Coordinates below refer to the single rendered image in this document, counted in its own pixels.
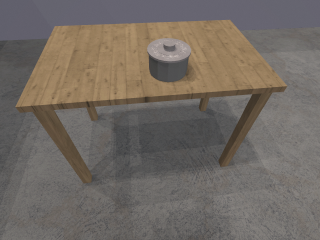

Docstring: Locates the knob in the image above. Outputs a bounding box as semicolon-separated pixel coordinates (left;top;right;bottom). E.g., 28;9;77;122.
163;40;176;50

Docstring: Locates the lid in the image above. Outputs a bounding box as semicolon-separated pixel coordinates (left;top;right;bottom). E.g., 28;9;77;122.
147;38;191;63

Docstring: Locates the pot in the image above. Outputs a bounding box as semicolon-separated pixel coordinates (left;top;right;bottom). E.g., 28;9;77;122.
148;55;189;82

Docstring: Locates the table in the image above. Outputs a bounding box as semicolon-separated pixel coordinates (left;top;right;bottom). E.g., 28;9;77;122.
15;20;287;184

